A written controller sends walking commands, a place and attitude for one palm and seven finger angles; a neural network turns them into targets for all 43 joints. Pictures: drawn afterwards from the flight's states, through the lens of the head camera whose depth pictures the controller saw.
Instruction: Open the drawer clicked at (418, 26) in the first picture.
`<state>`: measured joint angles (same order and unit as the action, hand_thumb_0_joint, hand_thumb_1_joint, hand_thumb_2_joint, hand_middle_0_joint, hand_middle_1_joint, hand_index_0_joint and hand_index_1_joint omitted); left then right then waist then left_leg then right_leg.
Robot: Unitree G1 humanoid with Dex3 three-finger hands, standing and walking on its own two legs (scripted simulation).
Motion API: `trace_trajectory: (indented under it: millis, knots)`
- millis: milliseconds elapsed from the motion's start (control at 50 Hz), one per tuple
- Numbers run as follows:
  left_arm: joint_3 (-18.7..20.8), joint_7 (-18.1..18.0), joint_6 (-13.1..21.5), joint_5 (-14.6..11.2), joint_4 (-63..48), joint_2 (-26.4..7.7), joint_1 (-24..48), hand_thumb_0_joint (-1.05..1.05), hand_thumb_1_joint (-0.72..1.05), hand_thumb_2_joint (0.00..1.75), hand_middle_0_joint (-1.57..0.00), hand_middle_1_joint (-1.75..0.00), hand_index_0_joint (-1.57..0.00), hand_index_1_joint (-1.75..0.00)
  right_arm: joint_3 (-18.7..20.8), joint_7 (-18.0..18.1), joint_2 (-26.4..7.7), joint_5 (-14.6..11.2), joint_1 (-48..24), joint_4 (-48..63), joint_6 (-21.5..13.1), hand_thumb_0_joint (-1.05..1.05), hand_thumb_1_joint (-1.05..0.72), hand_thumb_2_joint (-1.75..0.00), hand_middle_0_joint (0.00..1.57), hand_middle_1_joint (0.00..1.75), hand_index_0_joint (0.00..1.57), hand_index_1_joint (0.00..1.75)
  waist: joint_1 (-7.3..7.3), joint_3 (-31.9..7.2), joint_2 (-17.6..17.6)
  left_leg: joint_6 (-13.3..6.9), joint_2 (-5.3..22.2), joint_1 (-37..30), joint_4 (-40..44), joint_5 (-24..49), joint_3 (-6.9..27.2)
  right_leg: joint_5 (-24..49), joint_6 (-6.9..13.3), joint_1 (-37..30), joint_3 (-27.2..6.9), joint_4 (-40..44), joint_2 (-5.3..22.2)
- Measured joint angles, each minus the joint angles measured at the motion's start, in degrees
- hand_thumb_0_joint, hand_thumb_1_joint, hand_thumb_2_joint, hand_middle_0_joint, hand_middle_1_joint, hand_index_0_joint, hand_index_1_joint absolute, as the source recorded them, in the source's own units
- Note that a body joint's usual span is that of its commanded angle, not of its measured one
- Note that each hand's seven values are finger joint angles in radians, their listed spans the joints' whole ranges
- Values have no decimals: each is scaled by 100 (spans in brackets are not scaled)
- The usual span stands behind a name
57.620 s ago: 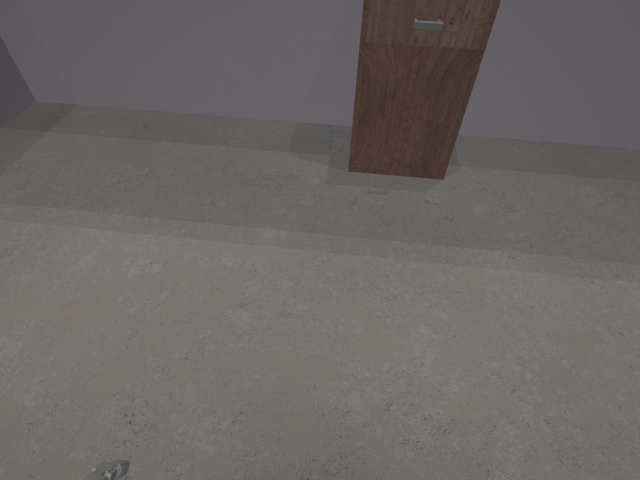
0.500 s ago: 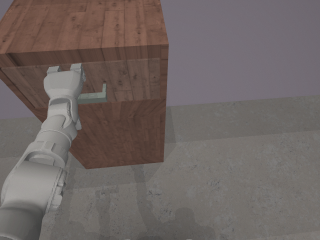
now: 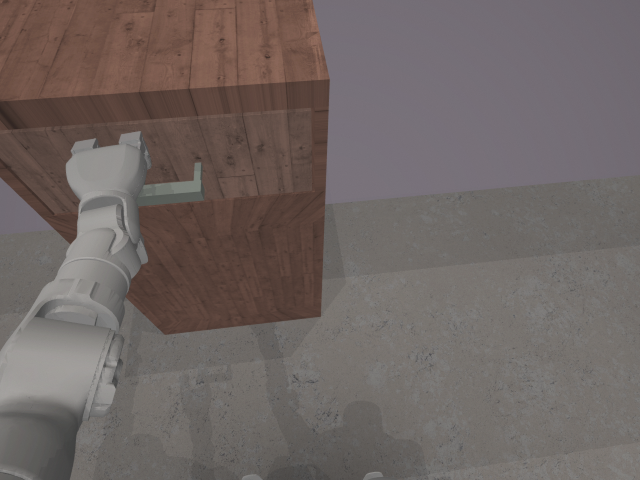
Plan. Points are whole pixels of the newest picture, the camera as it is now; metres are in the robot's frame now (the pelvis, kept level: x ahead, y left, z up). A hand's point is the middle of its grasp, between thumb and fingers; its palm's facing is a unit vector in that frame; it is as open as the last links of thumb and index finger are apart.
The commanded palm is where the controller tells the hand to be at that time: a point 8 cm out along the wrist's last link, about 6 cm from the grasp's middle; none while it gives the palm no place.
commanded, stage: lower the fingers behind the handle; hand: left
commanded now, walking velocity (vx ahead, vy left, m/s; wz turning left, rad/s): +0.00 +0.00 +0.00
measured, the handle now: (169, 182) +0.55 +0.20 +0.00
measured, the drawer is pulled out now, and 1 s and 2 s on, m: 0.00 0.00 0.01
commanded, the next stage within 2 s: close the thumb around the handle in 1.44 s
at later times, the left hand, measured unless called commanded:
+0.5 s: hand (147, 216) +0.48 +0.22 +0.00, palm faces -0.08 +0.02 -1.00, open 13.8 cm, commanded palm +0.48 +0.20 +0.06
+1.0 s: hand (152, 224) +0.48 +0.22 -0.02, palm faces -0.04 -0.01 -1.00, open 13.8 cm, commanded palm +0.48 +0.19 +0.03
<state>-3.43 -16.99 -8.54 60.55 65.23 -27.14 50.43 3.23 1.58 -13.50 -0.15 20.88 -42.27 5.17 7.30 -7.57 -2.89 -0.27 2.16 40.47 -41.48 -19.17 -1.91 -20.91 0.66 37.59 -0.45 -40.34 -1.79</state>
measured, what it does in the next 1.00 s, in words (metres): stands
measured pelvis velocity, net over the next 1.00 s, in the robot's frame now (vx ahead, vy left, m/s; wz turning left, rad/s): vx -0.02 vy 0.01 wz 0.01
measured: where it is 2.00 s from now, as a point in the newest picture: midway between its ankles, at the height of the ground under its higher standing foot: outside the picture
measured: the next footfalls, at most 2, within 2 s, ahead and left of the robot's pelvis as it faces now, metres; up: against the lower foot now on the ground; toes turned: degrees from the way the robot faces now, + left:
none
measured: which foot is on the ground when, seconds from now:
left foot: down 0.00-1.00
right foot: down 0.00-1.00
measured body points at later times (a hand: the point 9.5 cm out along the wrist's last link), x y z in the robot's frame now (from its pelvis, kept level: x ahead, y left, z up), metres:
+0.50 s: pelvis -0.01 +0.01 -0.01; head +0.10 +0.01 +0.42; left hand +0.48 +0.21 +0.06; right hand -0.01 -0.25 -0.15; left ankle +0.00 +0.12 -0.71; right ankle -0.03 -0.11 -0.71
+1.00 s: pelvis -0.02 +0.01 -0.03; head +0.10 +0.02 +0.40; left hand +0.48 +0.22 +0.03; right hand -0.02 -0.26 -0.16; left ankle +0.00 +0.12 -0.71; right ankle -0.03 -0.11 -0.71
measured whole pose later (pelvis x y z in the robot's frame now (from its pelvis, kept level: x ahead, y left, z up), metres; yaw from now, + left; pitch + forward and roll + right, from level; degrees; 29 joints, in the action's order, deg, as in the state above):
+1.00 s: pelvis -0.02 +0.01 -0.03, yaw +1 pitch +24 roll -3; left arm -5.1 -21.9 -2.8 62.8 65.8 -26.4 52.9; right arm 4.1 0.8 -12.9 2.4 20.7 -43.9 2.2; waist 8.6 -10.0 -2.4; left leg -0.6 2.1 56.4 -55.3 -23.2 0.6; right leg -24.8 0.5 51.8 1.9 -52.3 -1.8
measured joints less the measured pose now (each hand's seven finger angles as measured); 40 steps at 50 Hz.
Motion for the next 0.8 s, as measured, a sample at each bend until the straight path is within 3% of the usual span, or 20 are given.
trace_trajectory:
  millis: [40, 120, 160, 220, 280, 360, 420, 460, 520, 620, 720, 800]
  knots:
    - [-174, 323, 116, -141, -113, -12, -37, 0, -48, 30, -31, -120, -33, -121, 17, 37, 32, 12, 44, -16, -24, 0, -91, -90, 20, 30, 20, 30, -18, 5, 34, -2, -15, -55, 42, 18, 49, 17, 1, -91, 49, 77, 12]
    - [-410, 680, 787, -154, -573, 81, -200, 0, -49, 30, -32, -120, -32, -120, 74, 123, 22, 76, 91, -27, -81, 0, -91, -90, 20, 30, 21, 30, -42, -51, 89, -7, -39, -38, -50, -36, 122, -29, -7, -137, 121, 56, 32]
    - [-409, 607, 1126, -69, -724, 180, -247, 0, -49, 30, -32, -120, -32, -120, 106, 131, -9, 103, 69, -11, -105, 0, -91, -90, 20, 30, 21, 30, -38, -91, 101, -16, -44, 55, -178, -97, 129, -82, -15, -54, 129, -54, 37]
    - [-193, 200, 1404, 115, -787, 342, -287, 0, -49, 30, -32, -120, -32, -120, 130, 82, -55, 137, -10, 44, -130, 0, -91, -90, 20, 30, 20, 30, -10, -151, 91, -34, -40, 272, -400, -187, 98, -165, -27, 177, 97, -282, 38]
    - [35, -361, 1242, 308, -607, 433, -230, 0, -49, 30, -32, -120, -32, -120, 116, -7, -65, 179, -115, 95, -158, 0, -91, -90, 20, 30, 20, 30, 30, -191, 61, -52, -33, 538, -603, -247, 53, -226, -40, 474, 52, -519, 37]
    - [184, -847, 552, 480, -237, 378, -106, 0, -49, 30, -32, -120, -32, -120, 69, -118, -9, 206, -224, 118, -143, 0, -91, -90, 20, 30, 20, 30, 61, -173, 7, -61, -20, 790, -742, -255, 14, -241, -55, 758, 12, -697, 29]
    - [54, -791, 74, 380, 17, 323, 34, 0, -49, 30, -32, -120, -32, -120, 47, -154, 66, 176, -231, 70, -113, 0, -91, -90, 20, 30, 20, 30, 47, -99, -24, -56, -21, 817, -719, -210, 33, -204, -51, 779, 30, -675, 28]
    - [-52, -583, -65, 219, 104, 305, 116, 0, -49, 30, -32, -120, -32, -120, 21, -131, 114, 150, -204, 14, -101, 0, -91, -90, 20, 30, 20, 30, 45, -51, -23, -50, -22, 764, -657, -171, 58, -167, -46, 713, 55, -603, 26]
    - [-245, -197, -40, 16, 155, 282, 220, 0, -49, 30, -31, -119, -32, -120, -20, -42, 161, 134, -112, -54, -125, 0, -91, -90, 20, 30, 21, 30, 87, -34, 2, -39, -28, 669, -570, -128, 110, -129, -34, 589, 106, -493, 27]
    - [-254, 143, 399, 55, 247, 10, 314, 0, -49, 30, -32, -120, -32, -120, -52, 101, 100, 150, 74, -73, -220, 0, -91, -90, 20, 30, 21, 30, 187, -91, 36, -18, -20, 756, -679, -176, 176, -178, -11, 640, 170, -567, 15]
    - [-288, 63, 797, 127, 19, -115, 234, 0, -49, 30, -32, -123, -32, -120, 73, 90, -13, 203, 228, -113, -281, 0, -91, -90, 20, 30, 21, 30, 99, -148, 30, -21, -16, 1052, -957, -284, 200, -288, -7, 921, 192, -832, 12]
    - [-289, -135, 882, 114, -32, -68, 199, 0, -49, 30, -30, -123, -32, -120, 126, 25, -45, 216, 225, -183, -278, 0, -91, -90, 20, 30, 20, 30, 41, -189, 50, -28, -20, 1259, -1142, -349, 215, -359, -12, 1121, 205, -1016, 16]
